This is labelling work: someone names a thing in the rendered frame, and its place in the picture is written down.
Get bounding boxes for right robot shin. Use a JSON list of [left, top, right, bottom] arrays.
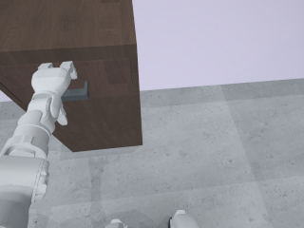
[[175, 210, 186, 215]]

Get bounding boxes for right robot thigh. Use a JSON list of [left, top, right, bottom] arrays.
[[170, 214, 200, 228]]

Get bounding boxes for left robot forearm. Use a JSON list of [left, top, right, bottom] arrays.
[[0, 90, 62, 161]]

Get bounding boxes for drawer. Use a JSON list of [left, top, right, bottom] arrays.
[[0, 58, 133, 103]]

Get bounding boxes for left robot upper arm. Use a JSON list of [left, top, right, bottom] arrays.
[[0, 155, 49, 228]]

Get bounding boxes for left robot hand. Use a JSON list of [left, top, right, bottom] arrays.
[[31, 61, 78, 125]]

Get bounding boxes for handle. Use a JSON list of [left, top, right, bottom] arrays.
[[61, 81, 89, 102]]

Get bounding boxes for cabinet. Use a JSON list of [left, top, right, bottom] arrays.
[[0, 0, 143, 152]]

